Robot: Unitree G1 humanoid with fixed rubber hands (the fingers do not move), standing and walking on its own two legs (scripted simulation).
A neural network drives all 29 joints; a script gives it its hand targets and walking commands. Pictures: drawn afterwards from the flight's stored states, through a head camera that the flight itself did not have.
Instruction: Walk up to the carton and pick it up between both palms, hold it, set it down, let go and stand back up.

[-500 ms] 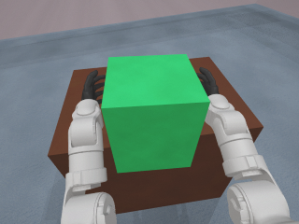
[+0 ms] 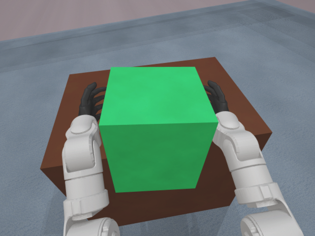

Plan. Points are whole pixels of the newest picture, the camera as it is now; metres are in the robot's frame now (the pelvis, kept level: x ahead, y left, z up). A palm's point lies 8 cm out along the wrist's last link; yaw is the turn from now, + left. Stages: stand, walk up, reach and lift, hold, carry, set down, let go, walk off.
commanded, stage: reach and lift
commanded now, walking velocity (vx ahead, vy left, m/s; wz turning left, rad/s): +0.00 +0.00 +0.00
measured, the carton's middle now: (154, 130) +0.35 +0.02 +0.10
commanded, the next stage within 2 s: hold in 0.58 s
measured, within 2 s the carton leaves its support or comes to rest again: neither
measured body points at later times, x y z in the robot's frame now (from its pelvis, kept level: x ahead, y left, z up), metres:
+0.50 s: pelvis +0.00 +0.00 +0.00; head -0.03 +0.00 +0.45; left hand +0.36 +0.16 +0.18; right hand +0.36 -0.14 +0.16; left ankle +0.04 +0.12 -0.75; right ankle -0.04 -0.09 -0.75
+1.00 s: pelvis +0.00 +0.01 +0.00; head -0.03 +0.02 +0.45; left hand +0.36 +0.16 +0.19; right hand +0.36 -0.14 +0.17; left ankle +0.04 +0.12 -0.76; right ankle -0.04 -0.09 -0.75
